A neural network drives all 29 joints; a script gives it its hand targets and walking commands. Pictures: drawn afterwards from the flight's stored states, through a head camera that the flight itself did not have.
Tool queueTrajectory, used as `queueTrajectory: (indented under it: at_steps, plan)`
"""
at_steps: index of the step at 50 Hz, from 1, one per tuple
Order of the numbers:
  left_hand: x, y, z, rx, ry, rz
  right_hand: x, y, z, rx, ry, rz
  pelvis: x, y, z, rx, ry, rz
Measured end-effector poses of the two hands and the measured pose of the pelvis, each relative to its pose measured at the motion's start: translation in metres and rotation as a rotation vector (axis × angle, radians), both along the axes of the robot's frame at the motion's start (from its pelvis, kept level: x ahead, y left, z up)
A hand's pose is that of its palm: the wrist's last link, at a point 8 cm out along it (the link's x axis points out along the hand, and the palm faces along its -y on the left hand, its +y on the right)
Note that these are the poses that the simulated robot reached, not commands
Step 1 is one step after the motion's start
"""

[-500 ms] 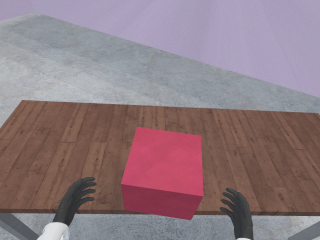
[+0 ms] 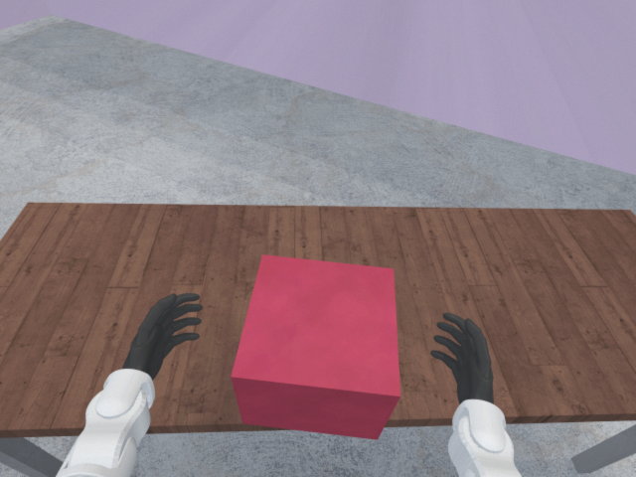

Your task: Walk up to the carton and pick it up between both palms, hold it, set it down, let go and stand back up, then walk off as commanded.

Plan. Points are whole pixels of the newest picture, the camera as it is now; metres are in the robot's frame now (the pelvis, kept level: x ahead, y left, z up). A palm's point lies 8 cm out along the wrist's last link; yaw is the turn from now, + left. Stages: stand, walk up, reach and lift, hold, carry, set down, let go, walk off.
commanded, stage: reach and lift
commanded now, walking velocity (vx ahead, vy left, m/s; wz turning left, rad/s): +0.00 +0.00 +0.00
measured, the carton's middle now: (318, 345) +0.35 +0.01 -0.09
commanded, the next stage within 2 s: none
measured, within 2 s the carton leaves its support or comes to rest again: neither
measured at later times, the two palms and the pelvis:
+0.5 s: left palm (168, 284) +0.35 +0.22 +0.05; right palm (469, 325) +0.32 -0.18 +0.04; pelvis +0.00 +0.00 +0.00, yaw +1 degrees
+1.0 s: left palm (188, 272) +0.38 +0.21 +0.04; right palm (460, 309) +0.35 -0.17 +0.03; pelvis -0.02 +0.00 -0.01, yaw +2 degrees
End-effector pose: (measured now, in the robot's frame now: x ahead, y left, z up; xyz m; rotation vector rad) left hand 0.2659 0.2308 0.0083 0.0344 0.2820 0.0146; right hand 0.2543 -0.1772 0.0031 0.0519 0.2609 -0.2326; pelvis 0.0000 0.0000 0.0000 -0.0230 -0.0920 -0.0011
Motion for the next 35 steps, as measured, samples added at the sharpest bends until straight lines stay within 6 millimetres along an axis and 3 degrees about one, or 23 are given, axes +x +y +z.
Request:
queueTrajectory:
  at_steps: [15, 35]
  plan:
    - [0.053, -0.003, 0.026, 0.005, -0.003, 0.001, 0.04, -0.002, 0.023, 0.003, -0.03, 0.006, 0.003, -0.004, 0.001, -0.003, 0.033, 0.005]
    - [0.109, -0.015, 0.055, 0.01, -0.003, 0.006, 0.091, 0.006, 0.053, -0.009, -0.019, 0.025, -0.01, -0.005, -0.001, -0.004, 0.111, 0.019]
